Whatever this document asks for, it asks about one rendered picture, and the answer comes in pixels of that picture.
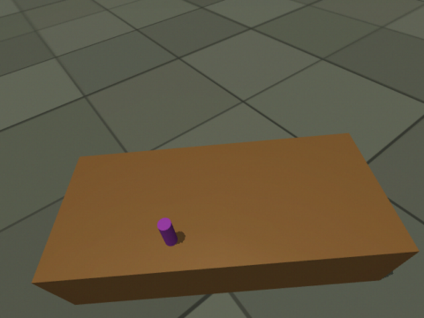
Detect can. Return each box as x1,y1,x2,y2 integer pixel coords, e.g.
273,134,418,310
157,218,178,246

